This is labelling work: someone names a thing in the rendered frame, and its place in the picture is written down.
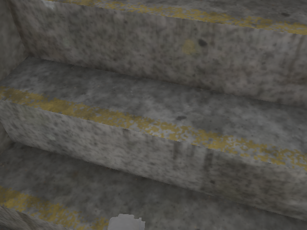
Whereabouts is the left robot thigh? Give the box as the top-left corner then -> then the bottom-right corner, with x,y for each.
107,214 -> 146,230

